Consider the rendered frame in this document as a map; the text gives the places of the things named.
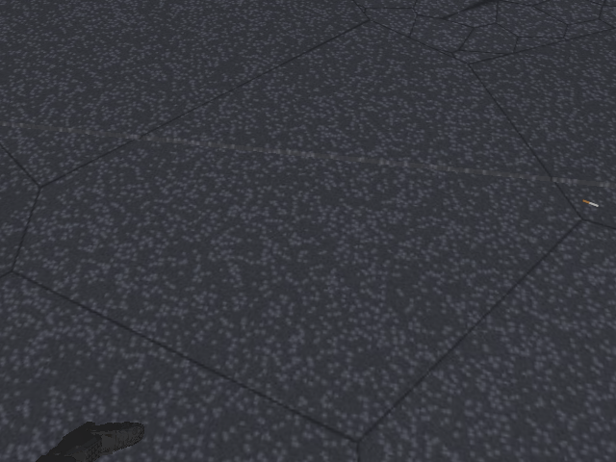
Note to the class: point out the robot left hand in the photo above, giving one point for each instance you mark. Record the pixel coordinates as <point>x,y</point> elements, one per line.
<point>89,441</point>

